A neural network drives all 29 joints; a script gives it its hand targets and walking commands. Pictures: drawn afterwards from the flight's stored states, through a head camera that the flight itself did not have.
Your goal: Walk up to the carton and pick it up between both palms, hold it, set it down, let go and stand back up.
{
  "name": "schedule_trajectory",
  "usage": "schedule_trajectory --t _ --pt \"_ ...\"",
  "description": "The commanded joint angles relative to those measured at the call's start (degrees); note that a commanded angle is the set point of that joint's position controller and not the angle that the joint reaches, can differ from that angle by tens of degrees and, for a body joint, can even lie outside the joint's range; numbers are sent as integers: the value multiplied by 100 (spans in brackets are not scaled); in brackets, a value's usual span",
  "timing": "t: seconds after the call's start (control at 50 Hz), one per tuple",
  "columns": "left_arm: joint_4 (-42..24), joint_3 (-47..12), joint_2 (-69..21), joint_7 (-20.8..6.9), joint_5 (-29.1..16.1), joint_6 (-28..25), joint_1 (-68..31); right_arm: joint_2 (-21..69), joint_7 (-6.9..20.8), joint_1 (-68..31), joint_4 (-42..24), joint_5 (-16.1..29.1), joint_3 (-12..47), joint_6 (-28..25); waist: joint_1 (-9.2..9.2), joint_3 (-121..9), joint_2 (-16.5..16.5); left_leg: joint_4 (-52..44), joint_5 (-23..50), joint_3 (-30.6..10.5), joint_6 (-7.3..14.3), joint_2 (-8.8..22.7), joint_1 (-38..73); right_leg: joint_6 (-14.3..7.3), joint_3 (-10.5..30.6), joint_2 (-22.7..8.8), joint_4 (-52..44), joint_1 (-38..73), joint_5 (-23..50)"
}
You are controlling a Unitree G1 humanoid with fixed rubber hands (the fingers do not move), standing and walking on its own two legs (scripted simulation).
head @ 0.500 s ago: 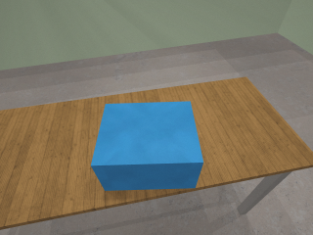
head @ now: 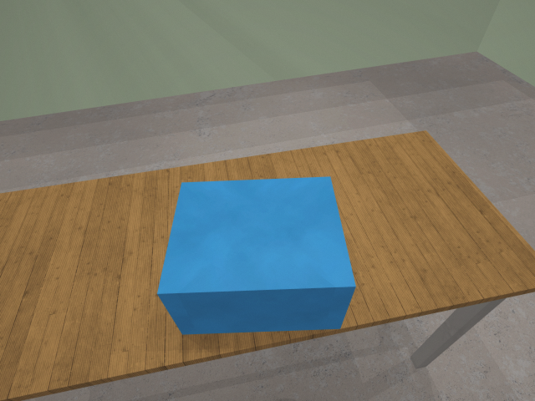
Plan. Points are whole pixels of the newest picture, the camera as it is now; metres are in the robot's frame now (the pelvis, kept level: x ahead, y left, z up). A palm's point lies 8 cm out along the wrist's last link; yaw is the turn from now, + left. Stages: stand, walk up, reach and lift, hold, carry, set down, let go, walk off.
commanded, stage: stand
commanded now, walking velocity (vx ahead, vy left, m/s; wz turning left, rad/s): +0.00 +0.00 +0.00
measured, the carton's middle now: (258, 253) +0.39 +0.06 -0.03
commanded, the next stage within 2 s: none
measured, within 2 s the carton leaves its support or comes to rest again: neither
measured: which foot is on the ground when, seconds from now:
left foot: down 0.00-1.00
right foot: down 0.00-1.00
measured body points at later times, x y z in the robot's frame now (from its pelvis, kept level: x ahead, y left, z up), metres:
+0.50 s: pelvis +0.01 +0.00 +0.00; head +0.03 +0.00 +0.45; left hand -0.02 +0.20 -0.17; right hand -0.02 -0.20 -0.17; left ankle -0.09 +0.14 -0.73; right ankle -0.09 -0.11 -0.73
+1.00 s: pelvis +0.02 +0.00 +0.00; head +0.04 +0.00 +0.45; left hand -0.01 +0.20 -0.17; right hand -0.01 -0.20 -0.17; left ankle -0.09 +0.14 -0.73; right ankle -0.09 -0.11 -0.73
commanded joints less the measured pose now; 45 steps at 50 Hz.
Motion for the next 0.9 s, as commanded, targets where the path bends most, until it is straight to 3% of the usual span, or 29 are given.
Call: schedule_trajectory --t 0.0,0.04,0.08,0.1,0.14,0.16,0.2,0.22,0.26,0.3,0.36,0.38,0.4,0.44,0.46,0.48,0.52,0.56,0.58,0.64,0.68,0.7,0.72,0.76,0.78,0.8,0.82,0.84,0.88 --pt "-73 84 553 -19 8 -65 568 -559 -29 648 -60 -23 -78 -2 26 382 -34 -140 3619 -91 265 409 -262 -89 224 -569 -213 -125 3751" --pt "15 105 616 4 -23 -43 775 -595 -17 599 -99 13 -69 -6 47 470 -174 -180 3340 -206 334 429 -227 -65 255 -579 -257 -262 3696" --pt "45 99 457 40 50 -26 793 -468 -22 612 -105 44 -70 -36 40 371 283 -150 3272 -121 290 353 -262 -110 304 -641 -258 -40 3859" --pt "23 75 468 -30 23 -21 684 -539 26 593 -109 28 -70 -48 -44 297 198 -124 3420 -117 330 382 -119 -124 341 -678 -174 -170 3904" --pt "-65 130 555 -23 45 -52 527 -592 -38 594 -79 -12 -83 -46 12 429 -88 -218 3477 -133 257 458 -85 -106 281 -609 -265 -311 3579" --pt "-16 115 607 -12 -24 -49 688 -607 -6 629 -21 35 -57 -28 29 203 194 -147 3571 -109 252 378 116 -82 250 -601 -237 -233 3706" --pt "-50 92 503 -7 -22 -53 660 -489 -36 689 -17 16 -53 -15 -5 249 48 -129 3556 -129 246 416 138 -93 206 -613 -297 -248 3783" --pt "-14 27 397 -20 20 -60 653 -510 -32 640 -65 16 -84 10 -40 251 206 -174 3697 -145 255 435 67 -94 193 -662 -264 -245 3621" --pt "31 49 394 -6 -25 -67 666 -464 -28 672 -59 6 -62 14 -8 461 -90 -98 3818 -156 263 425 -58 -31 158 -578 -290 -290 3681" --pt "19 43 502 19 59 -21 695 -695 7 591 -95 33 -93 -37 -64 386 166 -58 3701 -150 305 468 -82 -52 222 -591 -256 -229 3716" --pt "-36 141 758 4 -4 -59 674 -192 -33 774 -25 21 47 -43 13 291 29 -137 3533 -121 270 413 -56 -205 317 -678 -261 -144 4018" --pt "26 44 484 -9 -27 -69 862 -572 -69 646 -31 -20 -27 -59 131 146 232 -187 3626 -128 298 432 3 -151 289 -635 -199 -58 3720" --pt "18 69 617 24 58 -51 753 -436 -59 652 -66 60 -22 -38 -3 173 68 -177 3468 -108 253 392 72 -103 271 -625 -197 -158 3792" --pt "-60 15 540 13 67 -53 580 -716 -27 599 -128 10 -75 -1 -47 412 78 -192 3781 -126 276 447 3 -112 278 -648 -174 -296 3894" --pt "-67 67 577 1 30 -75 615 -613 -42 427 -158 57 -88 -20 67 173 -166 -108 3817 -104 296 451 121 -77 218 -595 -162 -200 3943" --pt "14 31 565 10 7 -82 868 -522 -30 675 -36 56 -52 8 29 341 19 -79 3601 -48 279 375 87 -43 314 -597 -193 -221 4049" --pt "-27 0 549 -7 38 -88 730 -645 -30 661 -82 52 -96 -6 34 209 -231 -66 3553 -22 259 398 47 -47 237 -674 -142 -131 4561" --pt "-18 -11 507 19 29 -113 581 -581 -27 565 -114 48 -113 6 -69 350 -241 -277 3319 -72 219 411 47 -136 353 -720 -206 -217 4320" --pt "-136 112 781 22 32 -121 573 -506 -37 562 -100 44 -79 -33 52 132 8 -25 3377 76 270 352 75 -145 297 -659 -156 -92 4393" --pt "-111 72 615 24 -3 -111 786 -663 -27 617 -75 77 -76 -18 40 128 187 36 3649 54 258 369 98 -151 279 -658 -96 -103 4534" --pt "29 -11 408 35 -21 -98 969 -435 -34 543 -80 52 -29 -7 105 238 -41 -132 3371 25 239 353 -90 -130 296 -650 -53 -22 4526" --pt "-48 12 436 39 35 -70 751 -576 -38 609 -100 34 -52 -20 15 265 -79 -124 3548 -1 210 439 11 -94 250 -670 -119 -120 4378" --pt "-41 16 642 63 16 -66 929 -691 -34 762 -42 70 -62 -40 137 271 -51 -36 3234 23 289 358 -279 -140 338 -719 -107 84 4430" --pt "-110 57 651 23 12 -79 735 -819 -49 759 -50 22 -88 -40 -26 400 97 -47 4072 101 222 367 -131 -153 204 -589 15 -112 4486" --pt "-128 110 812 23 17 -56 700 -700 17 747 -70 58 -55 -19 -11 437 77 -135 3727 -21 294 469 -128 -153 259 -620 -105 -187 4069" --pt "-73 58 515 -8 -20 -40 725 -788 9 719 -15 6 -88 -40 48 438 73 -123 4273 -102 312 492 -174 -61 160 -562 -48 -141 3764" --pt "-149 70 639 9 62 -56 710 -764 14 643 -78 21 -108 -45 26 313 199 -95 4027 -115 313 524 139 -113 264 -592 -180 -335 3705" --pt "-43 14 540 2 22 -68 767 -607 29 701 -94 50 -83 -29 -44 342 -13 -107 4179 -20 259 463 193 -72 164 -547 -50 -374 3830" --pt "-54 27 584 51 37 -68 734 -488 13 740 -126 37 -58 4 -39 261 253 -18 3713 73 230 384 74 -108 296 -623 -111 -202 4227"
